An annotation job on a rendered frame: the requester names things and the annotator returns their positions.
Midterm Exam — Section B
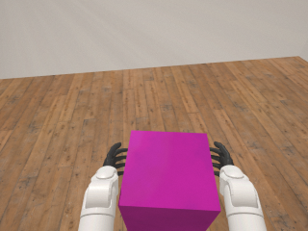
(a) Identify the robot left forearm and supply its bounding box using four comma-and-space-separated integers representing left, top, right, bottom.
78, 166, 118, 231

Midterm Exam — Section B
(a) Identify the robot right forearm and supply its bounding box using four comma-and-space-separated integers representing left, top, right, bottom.
219, 165, 267, 231

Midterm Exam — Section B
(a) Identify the robot left hand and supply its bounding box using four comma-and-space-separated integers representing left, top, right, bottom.
103, 142, 128, 176

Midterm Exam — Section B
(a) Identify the carton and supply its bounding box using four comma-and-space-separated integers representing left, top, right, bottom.
117, 130, 221, 231

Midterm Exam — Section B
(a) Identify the robot right hand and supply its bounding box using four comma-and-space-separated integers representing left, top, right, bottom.
209, 141, 234, 177

